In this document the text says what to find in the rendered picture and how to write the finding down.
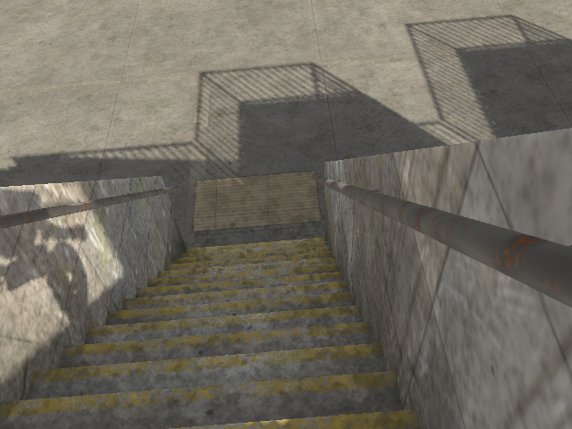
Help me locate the stairs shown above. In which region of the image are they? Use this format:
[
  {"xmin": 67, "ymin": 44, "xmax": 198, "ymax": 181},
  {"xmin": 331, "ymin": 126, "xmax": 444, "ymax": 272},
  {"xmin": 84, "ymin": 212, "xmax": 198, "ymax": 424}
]
[{"xmin": 0, "ymin": 237, "xmax": 419, "ymax": 429}]

